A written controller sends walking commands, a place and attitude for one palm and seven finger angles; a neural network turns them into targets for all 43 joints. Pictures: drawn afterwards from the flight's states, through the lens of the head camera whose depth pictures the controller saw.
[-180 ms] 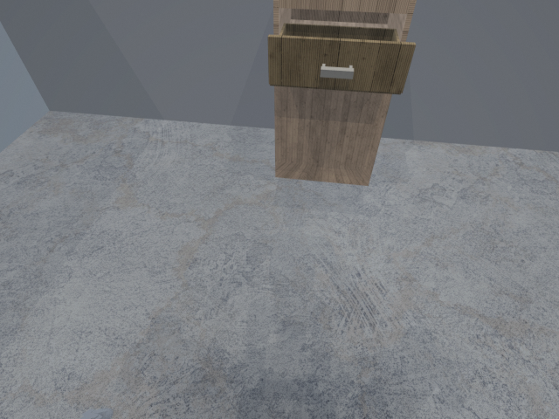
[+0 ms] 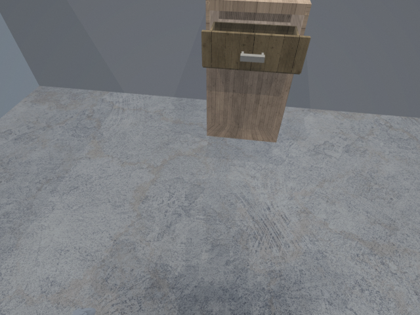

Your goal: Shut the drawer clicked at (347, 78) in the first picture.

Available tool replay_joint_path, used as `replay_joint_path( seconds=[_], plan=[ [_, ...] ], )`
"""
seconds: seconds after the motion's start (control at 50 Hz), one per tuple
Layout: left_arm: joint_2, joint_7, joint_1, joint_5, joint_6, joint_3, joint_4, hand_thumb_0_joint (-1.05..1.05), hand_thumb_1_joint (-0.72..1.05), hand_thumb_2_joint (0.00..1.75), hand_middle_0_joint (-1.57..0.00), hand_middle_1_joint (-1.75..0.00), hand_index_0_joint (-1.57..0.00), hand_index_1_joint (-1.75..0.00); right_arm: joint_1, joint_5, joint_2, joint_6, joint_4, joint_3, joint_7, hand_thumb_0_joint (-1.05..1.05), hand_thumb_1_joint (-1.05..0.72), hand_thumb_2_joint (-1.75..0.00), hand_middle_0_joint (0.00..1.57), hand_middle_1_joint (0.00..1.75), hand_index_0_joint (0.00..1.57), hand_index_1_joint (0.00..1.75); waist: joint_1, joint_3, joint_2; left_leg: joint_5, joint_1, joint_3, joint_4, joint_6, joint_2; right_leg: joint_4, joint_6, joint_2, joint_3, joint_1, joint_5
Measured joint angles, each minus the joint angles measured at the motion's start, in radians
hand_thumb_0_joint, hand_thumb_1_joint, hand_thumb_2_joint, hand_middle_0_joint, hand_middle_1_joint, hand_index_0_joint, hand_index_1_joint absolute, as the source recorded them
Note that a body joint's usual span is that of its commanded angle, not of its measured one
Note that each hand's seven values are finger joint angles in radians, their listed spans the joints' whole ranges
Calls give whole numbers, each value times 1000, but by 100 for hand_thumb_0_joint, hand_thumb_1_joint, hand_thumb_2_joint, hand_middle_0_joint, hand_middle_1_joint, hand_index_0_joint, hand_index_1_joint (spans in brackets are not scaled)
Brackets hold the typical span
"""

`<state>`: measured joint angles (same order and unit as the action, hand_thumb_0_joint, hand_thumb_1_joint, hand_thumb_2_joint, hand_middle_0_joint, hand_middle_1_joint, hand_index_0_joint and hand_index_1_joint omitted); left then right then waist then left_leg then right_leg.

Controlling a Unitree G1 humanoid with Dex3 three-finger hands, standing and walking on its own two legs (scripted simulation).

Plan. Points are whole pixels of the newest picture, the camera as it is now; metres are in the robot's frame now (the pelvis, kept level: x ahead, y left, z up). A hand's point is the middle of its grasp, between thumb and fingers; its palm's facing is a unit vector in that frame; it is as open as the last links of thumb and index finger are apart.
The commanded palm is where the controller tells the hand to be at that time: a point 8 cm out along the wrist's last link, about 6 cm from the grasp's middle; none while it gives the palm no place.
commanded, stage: stand and wait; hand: left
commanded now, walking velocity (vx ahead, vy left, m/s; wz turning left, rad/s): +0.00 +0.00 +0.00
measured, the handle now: (252, 55) +1.14 -0.12 -0.01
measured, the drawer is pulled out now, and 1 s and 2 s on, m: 0.28 0.28 0.28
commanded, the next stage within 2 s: look at it before walking up in 0.64 s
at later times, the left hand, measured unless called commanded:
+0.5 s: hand out of the picture +0.05 +0.24 -0.15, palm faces -0.02 -0.94 -0.34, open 7.4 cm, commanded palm none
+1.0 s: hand out of the picture +0.07 +0.25 -0.15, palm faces -0.02 -0.94 -0.33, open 7.4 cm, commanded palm none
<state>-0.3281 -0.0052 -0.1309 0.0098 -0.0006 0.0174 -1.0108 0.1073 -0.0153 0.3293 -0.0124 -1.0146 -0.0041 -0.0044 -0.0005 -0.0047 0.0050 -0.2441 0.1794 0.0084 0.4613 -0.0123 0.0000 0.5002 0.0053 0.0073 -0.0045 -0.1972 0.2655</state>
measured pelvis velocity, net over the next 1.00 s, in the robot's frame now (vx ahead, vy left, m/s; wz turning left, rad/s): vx -0.01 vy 0.00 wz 0.00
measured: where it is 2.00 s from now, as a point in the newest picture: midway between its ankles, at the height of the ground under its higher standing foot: outside the picture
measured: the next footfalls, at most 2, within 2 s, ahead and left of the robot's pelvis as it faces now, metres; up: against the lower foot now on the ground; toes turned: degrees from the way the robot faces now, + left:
none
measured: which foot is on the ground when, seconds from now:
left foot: down 0.00-1.00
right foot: down 0.00-1.00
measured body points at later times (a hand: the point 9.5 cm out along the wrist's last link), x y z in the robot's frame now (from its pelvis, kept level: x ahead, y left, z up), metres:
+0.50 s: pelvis -0.01 -0.01 +0.00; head -0.02 -0.01 +0.45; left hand +0.05 +0.29 -0.13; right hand +0.05 -0.30 -0.13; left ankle +0.00 +0.13 -0.74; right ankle +0.00 -0.11 -0.74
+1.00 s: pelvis -0.01 +0.00 +0.01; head -0.01 +0.00 +0.46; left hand +0.07 +0.29 -0.13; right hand +0.07 -0.30 -0.13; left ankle +0.00 +0.13 -0.74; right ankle +0.00 -0.11 -0.74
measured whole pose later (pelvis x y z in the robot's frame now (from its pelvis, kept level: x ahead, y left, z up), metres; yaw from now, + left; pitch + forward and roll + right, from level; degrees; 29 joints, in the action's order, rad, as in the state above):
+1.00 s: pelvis -0.01 +0.00 +0.01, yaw +0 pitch -2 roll +0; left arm -0.34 -0.01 -0.14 0.01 0.00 0.01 -1.09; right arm 0.12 -0.01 0.33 -0.02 -1.11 0.00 0.00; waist 0.00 -0.02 -0.01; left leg -0.19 0.16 0.01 0.39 -0.02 0.01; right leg 0.41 0.01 0.00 0.00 -0.16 0.20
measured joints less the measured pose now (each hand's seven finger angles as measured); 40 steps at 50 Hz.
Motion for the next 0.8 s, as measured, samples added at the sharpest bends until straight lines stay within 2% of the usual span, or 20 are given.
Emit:
replay_joint_path(
  seconds=[0.34,0.8],
  plan=[
    [-7,-1,-29,-1,1,-10,-58,1,91,90,-21,-30,-20,-30,42,3,9,4,-75,7,2,1,-91,-90,20,30,20,30,-3,-19,-10,35,-4,9,-35,-11,15,-49,10,-14,10,12,-41],
    [-14,-2,-12,0,4,-11,-78,1,91,90,-21,-30,-20,-30,33,7,5,-3,-100,3,-1,0,-91,-90,20,30,20,30,-3,-18,-11,51,-12,6,-63,-5,10,-81,3,-9,6,21,-60]
  ],
)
